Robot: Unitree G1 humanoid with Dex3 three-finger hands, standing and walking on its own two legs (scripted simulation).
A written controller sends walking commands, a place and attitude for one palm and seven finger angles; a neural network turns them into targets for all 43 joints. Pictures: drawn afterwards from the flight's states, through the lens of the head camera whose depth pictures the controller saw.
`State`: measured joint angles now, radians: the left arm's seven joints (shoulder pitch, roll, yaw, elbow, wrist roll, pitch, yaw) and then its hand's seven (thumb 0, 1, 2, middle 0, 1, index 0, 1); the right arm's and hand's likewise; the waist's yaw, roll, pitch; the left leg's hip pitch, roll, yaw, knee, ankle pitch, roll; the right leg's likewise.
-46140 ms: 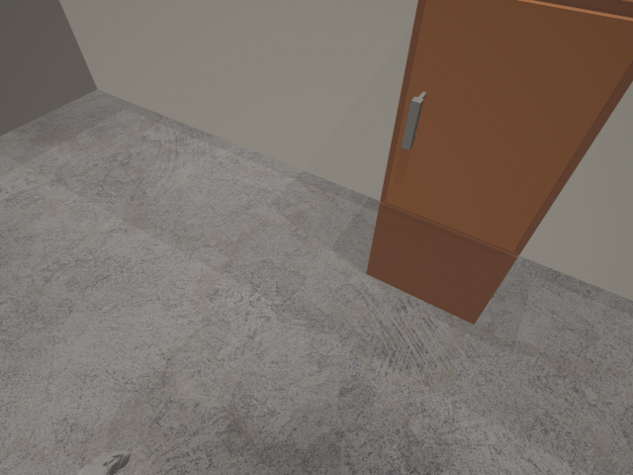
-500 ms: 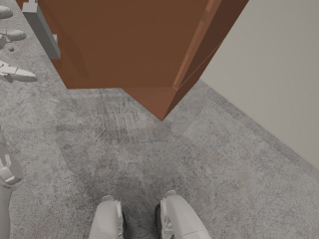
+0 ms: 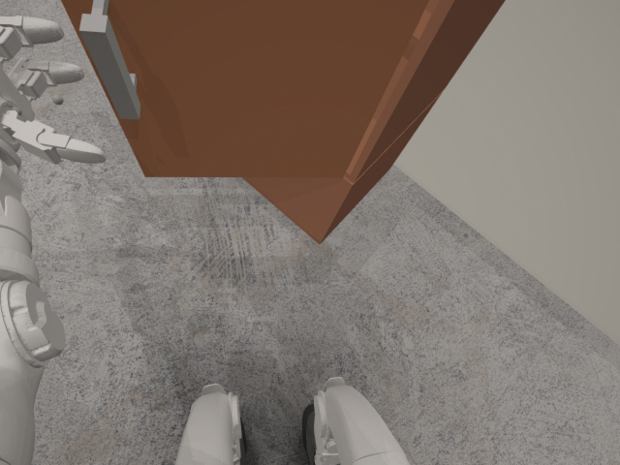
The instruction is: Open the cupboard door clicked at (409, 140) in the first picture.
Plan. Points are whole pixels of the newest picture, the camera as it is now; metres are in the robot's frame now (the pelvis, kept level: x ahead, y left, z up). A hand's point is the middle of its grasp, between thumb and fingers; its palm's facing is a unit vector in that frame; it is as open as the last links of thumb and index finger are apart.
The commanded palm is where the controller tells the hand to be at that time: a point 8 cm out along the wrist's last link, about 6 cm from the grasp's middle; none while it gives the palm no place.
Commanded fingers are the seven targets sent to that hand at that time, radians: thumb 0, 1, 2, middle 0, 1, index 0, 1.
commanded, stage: slide the fingers in behind the handle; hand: left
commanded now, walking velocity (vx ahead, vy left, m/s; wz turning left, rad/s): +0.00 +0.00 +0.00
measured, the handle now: (116, 59) +0.58 +0.19 +0.07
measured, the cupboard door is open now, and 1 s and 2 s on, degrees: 46 46 46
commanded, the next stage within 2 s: close the thumb around the handle in 1.70 s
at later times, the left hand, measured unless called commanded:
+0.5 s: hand (89, 105) +0.52 +0.21 +0.06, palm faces +0.00 -1.00 +0.00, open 14.0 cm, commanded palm +0.51 +0.25 +0.06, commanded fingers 0.00 -0.50 0.30 -0.30 -1.20 -0.30 -1.20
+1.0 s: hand (112, 102) +0.53 +0.19 +0.06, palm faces -0.01 -1.00 -0.01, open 14.0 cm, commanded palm +0.51 +0.22 +0.06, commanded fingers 0.00 -0.50 0.30 -0.30 -1.20 -0.30 -1.20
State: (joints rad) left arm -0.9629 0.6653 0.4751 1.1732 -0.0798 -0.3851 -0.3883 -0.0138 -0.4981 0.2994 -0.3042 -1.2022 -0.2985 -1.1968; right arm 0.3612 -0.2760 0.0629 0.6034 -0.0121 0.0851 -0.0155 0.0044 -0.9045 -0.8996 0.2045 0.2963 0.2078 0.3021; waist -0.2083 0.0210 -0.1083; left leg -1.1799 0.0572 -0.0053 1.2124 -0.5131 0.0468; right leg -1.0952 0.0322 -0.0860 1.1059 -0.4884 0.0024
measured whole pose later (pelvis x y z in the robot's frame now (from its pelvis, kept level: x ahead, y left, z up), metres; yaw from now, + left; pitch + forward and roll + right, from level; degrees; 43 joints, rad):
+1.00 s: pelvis +0.00 -0.01 +0.00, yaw +0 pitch +27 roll -5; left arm -0.94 0.56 0.41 1.15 -0.08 -0.41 -0.29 -0.01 -0.50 0.30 -0.30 -1.20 -0.30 -1.20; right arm 0.38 -0.26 0.05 0.62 -0.02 0.07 0.00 0.01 -0.90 -0.90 0.20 0.30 0.21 0.30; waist -0.20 0.03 -0.12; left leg -1.17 0.06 -0.01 1.21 -0.52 0.03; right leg -1.10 0.04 -0.08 1.12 -0.50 -0.01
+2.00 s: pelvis +0.00 -0.02 +0.00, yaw +1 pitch +26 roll -4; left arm -0.96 0.50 0.38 1.18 -0.07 -0.43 -0.22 -0.01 -0.33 0.37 -0.32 -1.22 -0.31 -1.22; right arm 0.37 -0.27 0.04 0.62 -0.02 0.07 0.01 0.01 -0.91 -0.90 0.20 0.30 0.21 0.30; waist -0.20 0.04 -0.13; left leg -1.16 0.05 -0.01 1.20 -0.51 0.03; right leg -1.09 0.03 -0.08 1.13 -0.50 -0.02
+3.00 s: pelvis +0.02 -0.02 +0.02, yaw +0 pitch +23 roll -2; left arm -0.55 0.33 0.30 0.84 -0.16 -0.44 -0.20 0.01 0.71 0.74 -0.30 -1.32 -0.31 -1.33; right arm 0.39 -0.25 0.01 0.58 0.01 0.11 0.04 0.01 -0.91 -0.90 0.20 0.30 0.21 0.30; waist -0.14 0.03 -0.16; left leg -0.99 0.05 0.04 1.10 -0.51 0.03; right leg -0.95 0.03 -0.04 1.05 -0.50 -0.01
